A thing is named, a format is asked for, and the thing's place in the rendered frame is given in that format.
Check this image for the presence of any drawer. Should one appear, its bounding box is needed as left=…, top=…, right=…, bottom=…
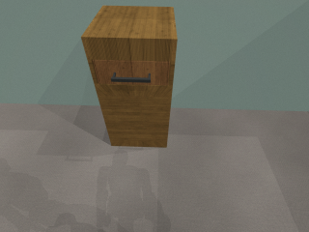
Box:
left=93, top=59, right=170, bottom=86

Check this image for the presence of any cabinet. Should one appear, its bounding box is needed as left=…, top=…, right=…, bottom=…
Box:
left=81, top=5, right=178, bottom=148

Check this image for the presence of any handle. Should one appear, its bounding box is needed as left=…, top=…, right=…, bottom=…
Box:
left=111, top=72, right=151, bottom=83

